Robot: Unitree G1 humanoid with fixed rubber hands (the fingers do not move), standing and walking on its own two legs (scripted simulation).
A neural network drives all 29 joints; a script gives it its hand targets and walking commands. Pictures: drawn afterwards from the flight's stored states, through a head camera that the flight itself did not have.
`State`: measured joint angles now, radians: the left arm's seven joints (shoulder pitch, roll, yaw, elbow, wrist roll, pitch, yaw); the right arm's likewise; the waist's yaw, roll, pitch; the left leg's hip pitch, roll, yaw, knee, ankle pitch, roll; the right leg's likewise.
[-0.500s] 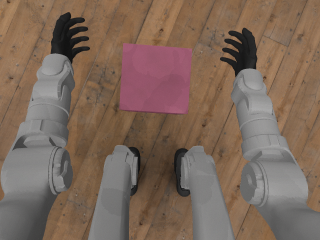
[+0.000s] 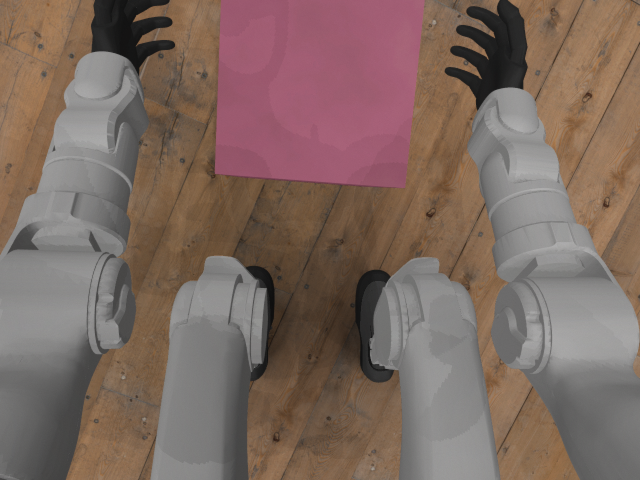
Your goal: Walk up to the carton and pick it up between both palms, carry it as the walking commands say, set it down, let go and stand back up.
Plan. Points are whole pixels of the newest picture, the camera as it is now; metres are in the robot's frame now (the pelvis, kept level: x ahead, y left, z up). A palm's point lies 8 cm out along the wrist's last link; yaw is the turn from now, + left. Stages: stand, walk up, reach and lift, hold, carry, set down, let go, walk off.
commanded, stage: reach and lift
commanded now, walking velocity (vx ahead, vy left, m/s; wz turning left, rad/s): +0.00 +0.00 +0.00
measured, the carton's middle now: (312, 109) +0.50 +0.02 -0.29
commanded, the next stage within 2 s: none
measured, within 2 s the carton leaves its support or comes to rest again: leaves its support in 1.74 s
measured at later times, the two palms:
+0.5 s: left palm (151, 79) +0.51 +0.21 -0.23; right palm (471, 98) +0.51 -0.17 -0.23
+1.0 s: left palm (176, 77) +0.52 +0.19 -0.23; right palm (450, 94) +0.52 -0.15 -0.22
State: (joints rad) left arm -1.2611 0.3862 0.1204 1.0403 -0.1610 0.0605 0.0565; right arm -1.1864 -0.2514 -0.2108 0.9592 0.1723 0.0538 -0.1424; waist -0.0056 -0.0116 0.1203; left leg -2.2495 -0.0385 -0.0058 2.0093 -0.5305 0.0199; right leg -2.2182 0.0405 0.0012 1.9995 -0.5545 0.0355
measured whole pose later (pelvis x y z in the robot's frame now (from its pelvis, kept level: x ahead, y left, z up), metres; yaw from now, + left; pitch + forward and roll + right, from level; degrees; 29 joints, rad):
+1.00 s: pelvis -0.01 -0.01 -0.05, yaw +0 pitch +39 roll -1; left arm -1.40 0.37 0.03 1.19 -0.23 -0.01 0.09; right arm -1.37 -0.25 -0.06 1.13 0.26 -0.01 -0.17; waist 0.00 -0.04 0.30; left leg -2.32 0.00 0.00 2.18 -0.54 0.02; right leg -2.30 0.06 -0.01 2.17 -0.55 0.03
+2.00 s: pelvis -0.01 +0.00 -0.06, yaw +0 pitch +37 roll -1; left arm -1.37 0.29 0.13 1.08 -0.07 0.15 0.10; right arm -1.29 -0.13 -0.31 0.96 0.07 0.13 -0.19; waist 0.00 -0.04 0.23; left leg -2.30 -0.05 -0.01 2.21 -0.55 0.00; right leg -2.28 0.11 0.02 2.20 -0.57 0.06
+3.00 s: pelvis +0.00 +0.00 +0.03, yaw +1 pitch +44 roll -2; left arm -1.15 0.12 0.34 0.82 0.15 0.32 0.05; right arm -1.07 0.01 -0.48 0.69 -0.13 0.29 -0.11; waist -0.01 -0.02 -0.09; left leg -2.15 -0.11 -0.06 1.90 -0.51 -0.03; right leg -2.12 0.13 0.05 1.89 -0.55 0.07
